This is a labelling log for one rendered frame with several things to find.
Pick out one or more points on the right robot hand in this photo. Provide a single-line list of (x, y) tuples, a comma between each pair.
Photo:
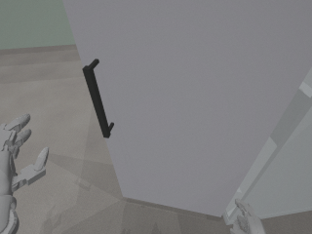
[(251, 223)]

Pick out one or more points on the left robot forearm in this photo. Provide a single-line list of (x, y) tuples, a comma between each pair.
[(9, 221)]

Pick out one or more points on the fridge door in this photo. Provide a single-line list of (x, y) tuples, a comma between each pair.
[(194, 88)]

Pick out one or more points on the handle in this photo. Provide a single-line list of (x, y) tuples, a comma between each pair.
[(92, 84)]

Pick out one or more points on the left robot hand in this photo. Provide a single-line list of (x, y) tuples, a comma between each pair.
[(10, 144)]

